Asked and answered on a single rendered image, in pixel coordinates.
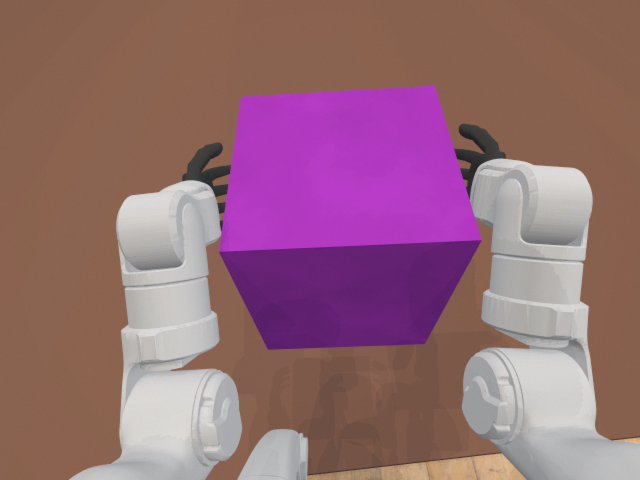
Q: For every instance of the robot left upper arm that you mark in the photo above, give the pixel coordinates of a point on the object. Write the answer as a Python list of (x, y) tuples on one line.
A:
[(176, 425)]

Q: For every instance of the robot left forearm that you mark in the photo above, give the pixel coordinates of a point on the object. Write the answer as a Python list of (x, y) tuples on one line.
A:
[(162, 239)]

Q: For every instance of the robot right upper arm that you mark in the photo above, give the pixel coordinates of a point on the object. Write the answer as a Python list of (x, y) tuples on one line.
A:
[(537, 407)]

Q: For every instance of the right robot hand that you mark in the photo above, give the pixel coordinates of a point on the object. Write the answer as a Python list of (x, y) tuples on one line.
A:
[(485, 142)]

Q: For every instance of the left robot hand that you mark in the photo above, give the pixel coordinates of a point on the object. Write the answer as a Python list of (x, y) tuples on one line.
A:
[(198, 163)]

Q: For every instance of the carton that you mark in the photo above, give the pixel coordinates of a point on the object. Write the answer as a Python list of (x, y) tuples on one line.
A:
[(347, 221)]

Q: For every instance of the left robot thigh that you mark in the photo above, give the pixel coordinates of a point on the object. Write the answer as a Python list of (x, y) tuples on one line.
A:
[(281, 454)]

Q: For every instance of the robot right forearm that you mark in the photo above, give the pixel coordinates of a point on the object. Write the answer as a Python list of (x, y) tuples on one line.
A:
[(540, 217)]

